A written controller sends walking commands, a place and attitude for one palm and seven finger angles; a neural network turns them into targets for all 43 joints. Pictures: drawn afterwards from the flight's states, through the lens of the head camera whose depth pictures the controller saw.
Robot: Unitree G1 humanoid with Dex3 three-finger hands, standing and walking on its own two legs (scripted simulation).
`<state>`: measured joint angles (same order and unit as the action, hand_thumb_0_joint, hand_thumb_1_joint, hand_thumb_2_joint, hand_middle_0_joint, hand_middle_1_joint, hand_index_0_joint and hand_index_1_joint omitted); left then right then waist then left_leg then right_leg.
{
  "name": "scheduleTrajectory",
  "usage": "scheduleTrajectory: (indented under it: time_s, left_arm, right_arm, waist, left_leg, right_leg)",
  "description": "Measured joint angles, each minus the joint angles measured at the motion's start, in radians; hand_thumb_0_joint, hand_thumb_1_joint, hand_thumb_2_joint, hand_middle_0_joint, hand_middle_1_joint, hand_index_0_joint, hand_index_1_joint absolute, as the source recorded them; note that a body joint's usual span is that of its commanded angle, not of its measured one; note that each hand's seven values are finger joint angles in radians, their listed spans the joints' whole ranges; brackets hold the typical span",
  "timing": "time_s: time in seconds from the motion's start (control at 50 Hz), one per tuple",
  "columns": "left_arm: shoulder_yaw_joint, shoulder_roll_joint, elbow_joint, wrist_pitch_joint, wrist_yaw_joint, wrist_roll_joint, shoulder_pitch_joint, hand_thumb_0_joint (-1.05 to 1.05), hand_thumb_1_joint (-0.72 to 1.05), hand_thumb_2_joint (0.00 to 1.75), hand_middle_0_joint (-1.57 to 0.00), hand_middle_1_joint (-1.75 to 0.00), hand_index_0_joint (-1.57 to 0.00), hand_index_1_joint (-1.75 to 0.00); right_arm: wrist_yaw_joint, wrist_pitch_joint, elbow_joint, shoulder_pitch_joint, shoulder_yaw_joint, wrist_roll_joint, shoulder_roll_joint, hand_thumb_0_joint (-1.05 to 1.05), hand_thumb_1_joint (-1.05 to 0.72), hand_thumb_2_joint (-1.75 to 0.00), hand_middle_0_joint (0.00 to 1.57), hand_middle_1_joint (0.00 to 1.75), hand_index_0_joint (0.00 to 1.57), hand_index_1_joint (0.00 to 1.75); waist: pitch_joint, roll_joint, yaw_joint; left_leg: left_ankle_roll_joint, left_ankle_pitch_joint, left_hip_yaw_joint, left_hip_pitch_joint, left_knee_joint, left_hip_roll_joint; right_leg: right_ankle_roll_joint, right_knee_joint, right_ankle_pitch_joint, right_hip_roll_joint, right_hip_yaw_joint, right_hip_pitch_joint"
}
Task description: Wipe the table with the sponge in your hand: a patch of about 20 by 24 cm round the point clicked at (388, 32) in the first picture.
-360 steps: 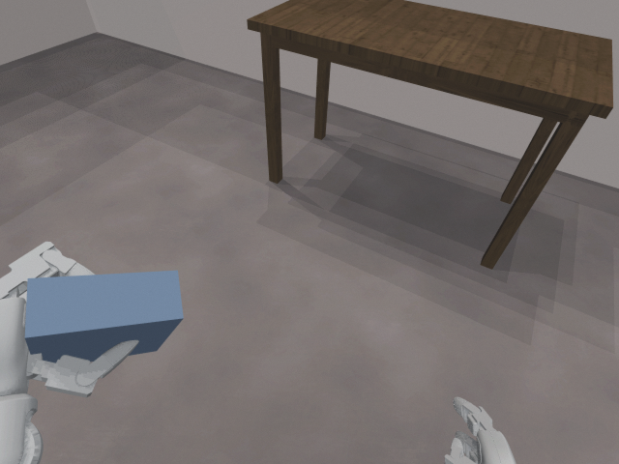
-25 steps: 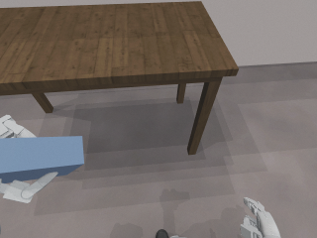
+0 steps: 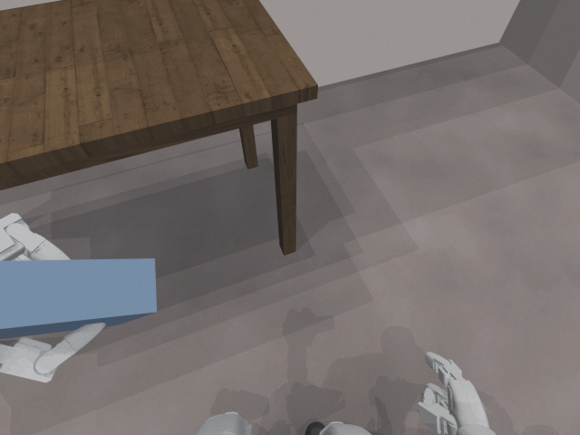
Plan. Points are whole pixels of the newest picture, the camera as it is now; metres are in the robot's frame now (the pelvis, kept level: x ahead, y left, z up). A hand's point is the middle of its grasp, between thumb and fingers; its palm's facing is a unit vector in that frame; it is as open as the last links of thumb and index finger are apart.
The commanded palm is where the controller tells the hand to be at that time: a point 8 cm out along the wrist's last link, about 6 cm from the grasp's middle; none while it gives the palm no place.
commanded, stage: take the last steps up to it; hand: left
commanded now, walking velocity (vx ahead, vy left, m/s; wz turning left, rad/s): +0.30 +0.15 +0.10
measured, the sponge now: (92, 298) +0.23 +0.20 +0.15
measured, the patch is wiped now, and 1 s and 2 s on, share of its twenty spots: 0.00 0.00 0.00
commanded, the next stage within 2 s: come to a stop and stand still in 1.26 s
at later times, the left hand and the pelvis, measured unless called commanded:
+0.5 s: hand (57, 278) +0.24 +0.22 +0.17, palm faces +0.40 -0.80 -0.44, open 9.0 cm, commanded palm +0.18 +0.27 +0.18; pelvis +0.03 -0.01 +0.00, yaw +2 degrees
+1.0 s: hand (51, 187) +0.34 +0.26 +0.18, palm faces +0.38 -0.77 -0.51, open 9.0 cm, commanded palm +0.28 +0.31 +0.18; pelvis +0.13 +0.03 -0.01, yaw +2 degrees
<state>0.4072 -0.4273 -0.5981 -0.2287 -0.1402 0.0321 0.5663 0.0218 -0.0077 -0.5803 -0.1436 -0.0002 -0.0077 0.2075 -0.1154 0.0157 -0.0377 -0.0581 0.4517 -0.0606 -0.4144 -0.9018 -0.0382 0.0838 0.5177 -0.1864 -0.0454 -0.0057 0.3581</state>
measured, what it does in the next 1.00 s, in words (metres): walks ahead: left foot, then right foot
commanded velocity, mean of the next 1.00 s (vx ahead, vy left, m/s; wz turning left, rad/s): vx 0.27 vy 0.15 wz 0.06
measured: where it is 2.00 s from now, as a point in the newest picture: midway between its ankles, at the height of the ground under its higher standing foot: (265, 406)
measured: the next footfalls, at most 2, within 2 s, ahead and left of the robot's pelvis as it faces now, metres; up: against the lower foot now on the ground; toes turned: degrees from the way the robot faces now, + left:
left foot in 0.12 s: +0.03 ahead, +0.13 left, +0.00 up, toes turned +5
right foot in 0.38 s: +0.07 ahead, -0.11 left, +0.00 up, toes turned -6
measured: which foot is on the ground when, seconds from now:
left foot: up 0.00-0.10, down 0.12-0.38, up 0.40-0.72, down 0.74-1.00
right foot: down 0.00-0.14, up 0.16-0.36, down 0.38-0.74, up 0.76-0.98, down 1.00-1.00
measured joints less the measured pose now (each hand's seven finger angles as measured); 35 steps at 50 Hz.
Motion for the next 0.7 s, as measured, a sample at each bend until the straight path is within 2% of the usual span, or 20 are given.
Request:
scheduleTrajectory:
  time_s: [0.06,0.12,0.14,0.18,0.24,0.26,0.3,0.36,0.38,0.42,0.46,0.5,0.52,0.6,0.7]
  left_arm:
    - [-0.001,-0.014,0.007,-0.001,-0.007,-0.006,0.004,-0.01,-0.42,1.04,-0.86,-1.37,-0.85,-1.38]
    - [-0.015,-0.002,0.026,0.004,-0.014,-0.011,-0.006,-0.01,-0.42,1.04,-0.86,-1.37,-0.85,-1.38]
    - [-0.02,0.005,0.036,0.003,-0.014,-0.012,-0.016,-0.01,-0.42,1.04,-0.86,-1.37,-0.85,-1.38]
    - [-0.031,0.026,0.065,0.0,-0.015,-0.019,-0.037,-0.01,-0.42,1.04,-0.86,-1.37,-0.85,-1.38]
    - [-0.042,0.051,0.126,-0.003,-0.011,-0.034,-0.06,-0.01,-0.42,1.04,-0.86,-1.37,-0.85,-1.38]
    - [-0.046,0.058,0.142,-0.003,-0.011,-0.036,-0.066,-0.01,-0.42,1.04,-0.86,-1.37,-0.85,-1.38]
    - [-0.053,0.07,0.16,0.001,-0.013,-0.034,-0.072,-0.01,-0.42,1.04,-0.86,-1.37,-0.85,-1.38]
    - [-0.057,0.069,0.162,0.002,-0.015,-0.035,-0.083,-0.01,-0.42,1.04,-0.86,-1.37,-0.85,-1.38]
    - [-0.058,0.064,0.161,-0.003,-0.014,-0.038,-0.095,-0.01,-0.42,1.04,-0.86,-1.37,-0.85,-1.38]
    - [-0.075,0.075,0.178,-0.012,-0.008,-0.04,-0.137,-0.01,-0.42,1.04,-0.86,-1.37,-0.85,-1.38]
    - [-0.088,0.09,0.191,-0.017,0.002,-0.033,-0.159,-0.01,-0.42,1.04,-0.86,-1.37,-0.85,-1.38]
    - [-0.085,0.099,0.184,-0.029,0.008,-0.031,-0.139,-0.01,-0.42,1.04,-0.86,-1.37,-0.85,-1.38]
    - [-0.081,0.097,0.176,-0.036,0.01,-0.032,-0.122,-0.01,-0.42,1.04,-0.86,-1.37,-0.85,-1.38]
    - [-0.057,0.069,0.131,-0.051,0.007,-0.034,-0.061,-0.01,-0.42,1.04,-0.86,-1.37,-0.85,-1.38]
    - [-0.047,0.057,0.08,-0.037,-0.015,-0.032,-0.051,-0.01,-0.42,1.04,-0.86,-1.37,-0.86,-1.37]
  right_arm:
    - [0.011,0.006,-0.006,-0.024,-0.014,-0.001,0.026,0.01,-0.91,-0.9,0.2,0.3,0.2,0.3]
    - [0.022,0.015,-0.009,-0.06,-0.027,-0.001,0.049,0.01,-0.91,-0.9,0.2,0.3,0.19,0.3]
    - [0.028,0.02,-0.01,-0.07,-0.033,0.001,0.05,0.01,-0.91,-0.9,0.2,0.3,0.19,0.3]
    - [0.036,0.031,-0.013,-0.087,-0.038,0.002,0.049,0.01,-0.91,-0.9,0.2,0.3,0.19,0.3]
    - [0.039,0.064,-0.03,-0.114,-0.038,0.002,0.029,0.01,-0.91,-0.9,0.2,0.3,0.19,0.3]
    - [0.038,0.074,-0.037,-0.121,-0.035,0.001,0.02,0.01,-0.91,-0.9,0.2,0.3,0.19,0.3]
    - [0.035,0.088,-0.048,-0.129,-0.024,0.001,0.004,0.01,-0.91,-0.9,0.2,0.3,0.19,0.3]
    - [0.032,0.103,-0.053,-0.128,-0.001,0.004,-0.021,0.01,-0.91,-0.9,0.2,0.3,0.19,0.3]
    - [0.03,0.106,-0.052,-0.123,0.004,0.005,-0.026,0.01,-0.91,-0.9,0.2,0.3,0.2,0.3]
    - [0.023,0.096,-0.077,-0.095,0.003,0.005,-0.028,0.01,-0.91,-0.9,0.2,0.3,0.2,0.3]
    - [0.013,0.077,-0.101,-0.071,0.0,0.005,-0.025,0.01,-0.91,-0.9,0.2,0.3,0.2,0.3]
    - [0.008,0.061,-0.105,-0.057,0.001,0.006,-0.02,0.01,-0.91,-0.9,0.21,0.3,0.2,0.3]
    - [0.008,0.055,-0.101,-0.053,0.0,0.006,-0.019,0.01,-0.91,-0.9,0.21,0.3,0.2,0.3]
    - [0.012,0.05,-0.064,-0.056,-0.013,0.009,-0.009,0.01,-0.91,-0.9,0.21,0.3,0.2,0.3]
    - [0.025,0.064,-0.032,-0.073,-0.039,0.01,0.024,0.01,-0.91,-0.9,0.2,0.3,0.2,0.3]
  waist:
    - [0.032,0.01,-0.001]
    - [0.071,0.009,-0.003]
    - [0.078,0.013,-0.001]
    - [0.088,0.017,0.01]
    - [0.122,-0.001,0.012]
    - [0.13,-0.01,0.014]
    - [0.139,-0.029,0.021]
    - [0.133,-0.046,0.034]
    - [0.127,-0.051,0.038]
    - [0.102,-0.071,0.038]
    - [0.086,-0.066,0.041]
    - [0.076,-0.059,0.035]
    - [0.072,-0.052,0.03]
    - [0.05,-0.015,0.027]
    - [0.033,0.006,0.047]
  left_leg:
    - [0.025,-0.018,-0.009,0.059,0.158,0.013]
    - [0.057,-0.043,-0.026,0.162,0.363,0.017]
    - [0.066,-0.1,-0.027,0.182,0.405,0.02]
    - [0.074,-0.181,-0.032,0.196,0.408,0.02]
    - [0.081,-0.16,-0.021,0.206,0.402,0.013]
    - [0.078,-0.156,-0.015,0.21,0.404,0.008]
    - [0.066,-0.151,-0.009,0.216,0.404,-0.003]
    - [0.044,-0.116,-0.006,0.202,0.348,-0.016]
    - [0.046,-0.089,-0.004,0.18,0.298,-0.02]
    - [0.056,-0.02,0.021,0.103,0.102,-0.018]
    - [0.049,-0.025,0.033,0.018,-0.102,0.001]
    - [0.041,-0.068,0.026,-0.046,-0.194,-0.003]
    - [0.039,-0.086,0.019,-0.066,-0.189,-0.01]
    - [0.043,-0.142,-0.022,-0.059,0.039,-0.041]
    - [0.056,-0.197,-0.086,0.06,0.329,-0.028]
  right_leg:
    - [-0.001,-0.032,0.02,-0.004,0.003,-0.009]
    - [-0.008,-0.024,0.012,-0.009,-0.007,-0.013]
    - [-0.012,0.0,-0.012,-0.007,-0.009,-0.009]
    - [-0.038,0.108,-0.144,-0.003,-0.012,0.01]
    - [-0.071,0.344,-0.229,0.021,-0.045,0.06]
    - [-0.077,0.369,-0.24,0.033,-0.059,0.059]
    - [-0.088,0.32,-0.259,0.054,-0.085,0.028]
    - [-0.09,0.108,-0.22,0.075,-0.118,-0.067]
    - [-0.075,0.058,-0.153,0.076,-0.12,-0.083]
    - [-0.047,0.097,-0.122,0.072,-0.137,-0.073]
    - [-0.038,0.096,-0.139,0.081,-0.138,-0.085]
    - [-0.043,0.052,-0.129,0.087,-0.135,-0.108]
    - [-0.048,0.027,-0.118,0.092,-0.133,-0.119]
    - [-0.059,-0.033,-0.1,0.118,-0.121,-0.149]
    - [-0.095,-0.003,-0.148,0.151,-0.108,-0.176]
